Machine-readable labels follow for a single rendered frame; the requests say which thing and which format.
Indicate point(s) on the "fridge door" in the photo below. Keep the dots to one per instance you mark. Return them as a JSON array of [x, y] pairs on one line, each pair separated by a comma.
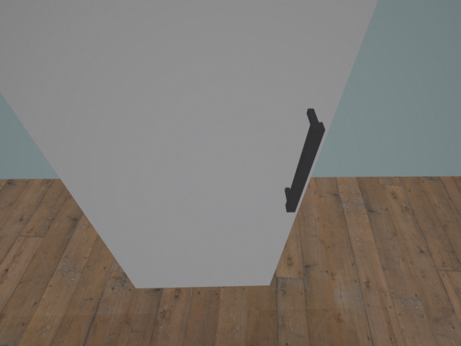
[[176, 125]]

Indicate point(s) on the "handle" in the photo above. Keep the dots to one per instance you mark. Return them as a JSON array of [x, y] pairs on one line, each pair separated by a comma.
[[310, 148]]

